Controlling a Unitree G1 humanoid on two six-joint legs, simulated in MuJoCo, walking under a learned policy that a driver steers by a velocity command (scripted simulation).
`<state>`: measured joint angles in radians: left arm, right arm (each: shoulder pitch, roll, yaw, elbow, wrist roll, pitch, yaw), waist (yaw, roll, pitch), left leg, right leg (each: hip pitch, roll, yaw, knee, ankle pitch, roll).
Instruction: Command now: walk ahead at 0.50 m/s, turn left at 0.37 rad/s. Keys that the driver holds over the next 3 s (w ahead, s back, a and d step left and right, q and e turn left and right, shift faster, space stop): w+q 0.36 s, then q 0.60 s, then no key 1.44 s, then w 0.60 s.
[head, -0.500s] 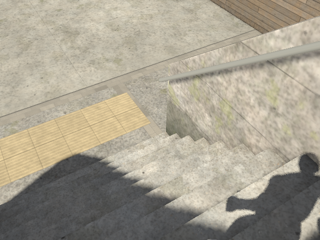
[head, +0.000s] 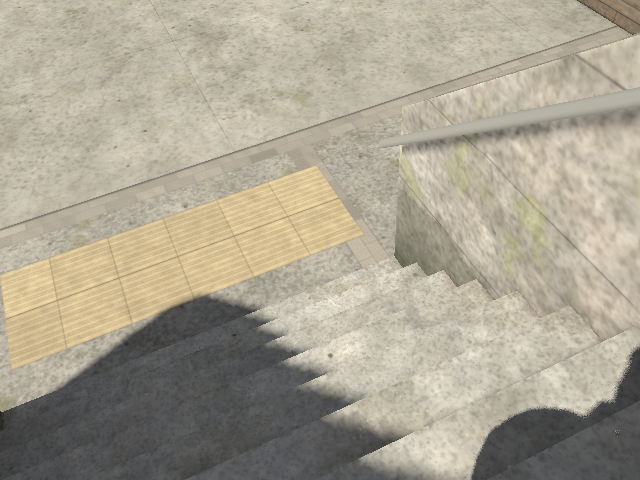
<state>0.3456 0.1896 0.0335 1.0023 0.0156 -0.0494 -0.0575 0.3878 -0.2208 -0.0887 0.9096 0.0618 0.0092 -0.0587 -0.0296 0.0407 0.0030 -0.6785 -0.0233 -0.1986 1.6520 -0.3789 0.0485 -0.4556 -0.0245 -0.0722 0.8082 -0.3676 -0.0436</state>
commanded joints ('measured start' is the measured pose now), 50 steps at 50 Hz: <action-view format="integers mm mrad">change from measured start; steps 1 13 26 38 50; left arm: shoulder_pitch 10 136 -223 -399 83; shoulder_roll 90 94 60 44 291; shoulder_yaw -3 2 26 15 44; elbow -24 -42 -308 -476 -252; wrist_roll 28 -27 -18 -1 38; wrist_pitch -39 -30 13 33 56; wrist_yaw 34 105 130 44 25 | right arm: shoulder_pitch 101 -166 -17 7 -128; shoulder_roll -8 -25 -129 -76 -27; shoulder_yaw -4 21 13 42 47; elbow -77 -186 -110 -160 -324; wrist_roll -21 -68 -64 -24 13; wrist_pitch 36 53 28 16 27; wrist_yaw -15 90 64 -94 7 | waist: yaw -47 40 24 9 24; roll -161 -47 -201 -57 -175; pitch -22 111 -101 44 -173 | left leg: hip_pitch -120 -48 701 94 -472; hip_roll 77 23 256 -39 -116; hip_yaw -32 45 -213 -205 35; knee -197 -747 -1033 -812 846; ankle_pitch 167 960 1199 -41 -347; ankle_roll -23 -8 279 162 -147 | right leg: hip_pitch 11 -11 -748 -84 506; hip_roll -351 -248 -44 65 -427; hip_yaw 399 84 91 228 574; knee -302 75 1247 -206 -392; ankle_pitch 467 -18 -256 942 735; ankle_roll -149 -72 87 139 -298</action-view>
